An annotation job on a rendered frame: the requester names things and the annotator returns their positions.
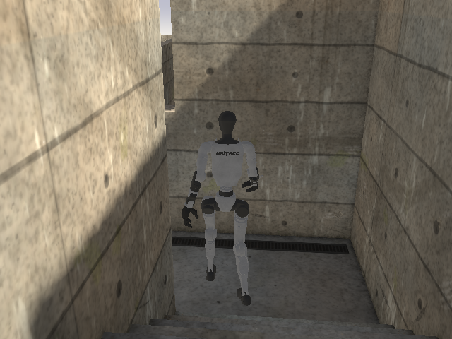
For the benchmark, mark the robot left hand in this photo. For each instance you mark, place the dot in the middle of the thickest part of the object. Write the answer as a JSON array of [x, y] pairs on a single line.
[[185, 214]]

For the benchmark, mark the robot left upper arm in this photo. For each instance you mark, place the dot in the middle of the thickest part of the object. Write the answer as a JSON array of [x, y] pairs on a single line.
[[202, 159]]

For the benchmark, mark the right robot thigh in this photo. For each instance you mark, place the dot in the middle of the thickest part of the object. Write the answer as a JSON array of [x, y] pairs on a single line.
[[240, 223]]

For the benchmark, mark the robot right hand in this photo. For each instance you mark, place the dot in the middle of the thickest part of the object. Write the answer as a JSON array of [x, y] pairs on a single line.
[[248, 183]]

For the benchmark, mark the robot right upper arm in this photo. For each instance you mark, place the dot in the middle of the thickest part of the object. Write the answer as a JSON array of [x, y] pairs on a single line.
[[250, 158]]

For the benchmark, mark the robot left forearm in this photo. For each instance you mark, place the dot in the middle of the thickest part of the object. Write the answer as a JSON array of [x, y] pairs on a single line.
[[193, 192]]

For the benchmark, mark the robot head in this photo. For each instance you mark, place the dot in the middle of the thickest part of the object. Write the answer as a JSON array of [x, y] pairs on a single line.
[[227, 120]]

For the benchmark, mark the robot right forearm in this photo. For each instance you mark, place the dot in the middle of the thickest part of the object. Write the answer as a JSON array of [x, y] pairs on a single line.
[[254, 180]]

